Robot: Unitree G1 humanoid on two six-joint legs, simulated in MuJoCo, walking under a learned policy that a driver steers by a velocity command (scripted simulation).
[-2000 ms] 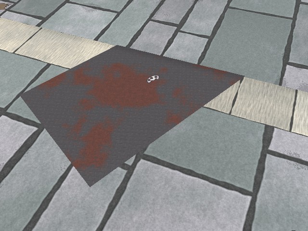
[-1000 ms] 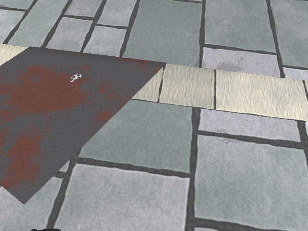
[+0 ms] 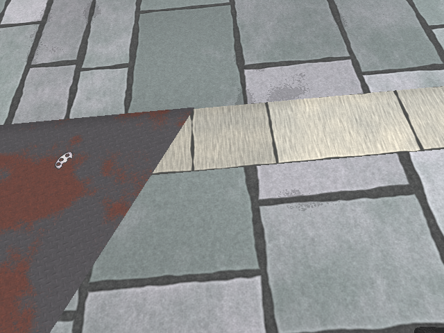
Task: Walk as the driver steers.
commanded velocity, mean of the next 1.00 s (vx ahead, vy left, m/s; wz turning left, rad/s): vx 0.84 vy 0.00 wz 0.25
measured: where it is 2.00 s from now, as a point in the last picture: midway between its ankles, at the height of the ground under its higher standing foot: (175, 104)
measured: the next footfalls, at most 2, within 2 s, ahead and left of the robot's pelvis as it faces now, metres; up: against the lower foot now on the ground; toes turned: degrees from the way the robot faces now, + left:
left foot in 0.30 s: +0.24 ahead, +0.18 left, +0.00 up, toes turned +10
right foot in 0.74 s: +0.72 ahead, +0.19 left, +0.00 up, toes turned +26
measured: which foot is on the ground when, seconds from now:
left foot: up 0.00-0.28, down 0.30-0.76, up 0.78-1.00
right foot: down 0.00-0.32, up 0.34-0.72, down 0.74-1.00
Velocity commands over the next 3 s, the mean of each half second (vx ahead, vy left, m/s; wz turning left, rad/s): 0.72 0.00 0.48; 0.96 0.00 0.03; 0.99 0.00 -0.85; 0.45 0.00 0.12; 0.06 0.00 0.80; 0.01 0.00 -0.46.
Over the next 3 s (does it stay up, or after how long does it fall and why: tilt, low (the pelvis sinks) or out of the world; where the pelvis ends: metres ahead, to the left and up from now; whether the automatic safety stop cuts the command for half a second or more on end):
stays up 1.70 0.29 -0.17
